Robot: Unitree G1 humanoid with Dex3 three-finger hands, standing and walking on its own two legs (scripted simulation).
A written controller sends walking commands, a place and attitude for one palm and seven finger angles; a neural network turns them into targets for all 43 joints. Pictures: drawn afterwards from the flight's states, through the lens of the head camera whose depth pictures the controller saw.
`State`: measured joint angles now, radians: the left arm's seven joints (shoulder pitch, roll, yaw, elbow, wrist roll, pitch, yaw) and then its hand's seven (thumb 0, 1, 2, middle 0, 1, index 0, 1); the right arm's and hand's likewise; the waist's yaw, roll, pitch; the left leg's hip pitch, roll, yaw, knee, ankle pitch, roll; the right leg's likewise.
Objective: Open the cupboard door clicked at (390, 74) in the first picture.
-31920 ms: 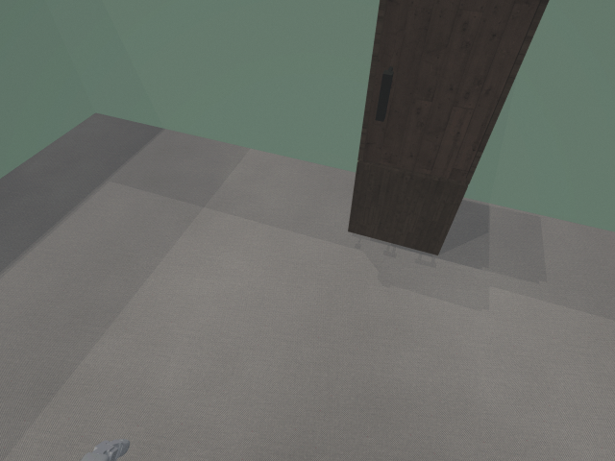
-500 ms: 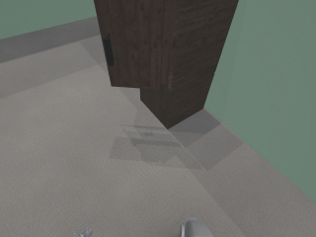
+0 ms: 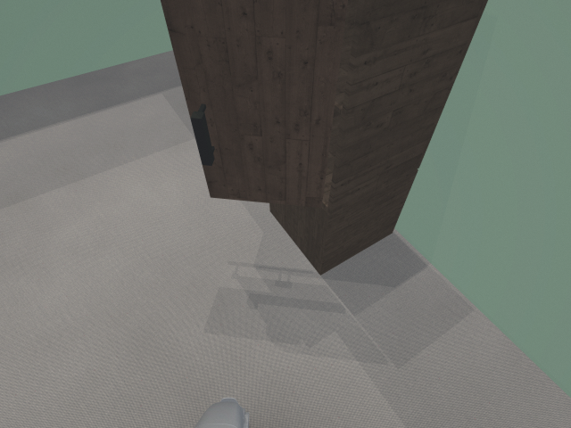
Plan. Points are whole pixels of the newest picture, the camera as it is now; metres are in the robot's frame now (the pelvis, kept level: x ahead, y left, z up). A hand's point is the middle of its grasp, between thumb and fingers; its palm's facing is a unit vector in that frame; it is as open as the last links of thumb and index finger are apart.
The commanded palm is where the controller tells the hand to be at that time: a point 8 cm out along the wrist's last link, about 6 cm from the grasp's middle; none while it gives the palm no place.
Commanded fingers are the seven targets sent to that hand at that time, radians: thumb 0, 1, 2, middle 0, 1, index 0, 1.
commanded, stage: take the last steps up to it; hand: left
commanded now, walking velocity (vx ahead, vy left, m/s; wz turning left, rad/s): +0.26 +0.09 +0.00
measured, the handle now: (205, 134) +0.76 +0.27 -0.08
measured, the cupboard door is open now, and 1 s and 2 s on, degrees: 51 51 51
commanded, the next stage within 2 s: come to a stop and stand still in 0.26 s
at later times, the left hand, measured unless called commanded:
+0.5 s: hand (152, 363) +0.24 +0.27 -0.18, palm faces +0.01 -0.98 -0.19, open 7.3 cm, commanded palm none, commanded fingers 0.00 0.90 0.90 -0.20 -0.30 -0.20 -0.30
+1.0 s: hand (150, 370) +0.23 +0.27 -0.19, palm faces -0.01 -0.98 -0.20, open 7.3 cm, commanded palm none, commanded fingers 0.00 0.90 0.90 -0.20 -0.30 -0.20 -0.30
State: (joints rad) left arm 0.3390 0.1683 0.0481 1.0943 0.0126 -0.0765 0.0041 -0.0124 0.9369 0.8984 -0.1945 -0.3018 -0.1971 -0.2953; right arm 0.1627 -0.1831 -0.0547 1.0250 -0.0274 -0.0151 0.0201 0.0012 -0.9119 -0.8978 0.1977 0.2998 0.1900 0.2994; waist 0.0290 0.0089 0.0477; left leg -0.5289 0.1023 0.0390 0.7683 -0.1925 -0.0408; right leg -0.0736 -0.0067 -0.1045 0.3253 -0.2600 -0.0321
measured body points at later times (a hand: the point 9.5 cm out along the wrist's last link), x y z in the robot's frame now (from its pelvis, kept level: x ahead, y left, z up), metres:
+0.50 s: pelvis +0.16 +0.08 +0.00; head +0.19 +0.10 +0.45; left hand +0.24 +0.32 -0.16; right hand +0.16 -0.16 -0.15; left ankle +0.15 +0.15 -0.75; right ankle +0.20 -0.06 -0.71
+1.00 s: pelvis +0.16 +0.09 -0.02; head +0.17 +0.11 +0.43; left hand +0.23 +0.32 -0.18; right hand +0.20 -0.15 -0.16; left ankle +0.15 +0.20 -0.75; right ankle +0.18 -0.05 -0.75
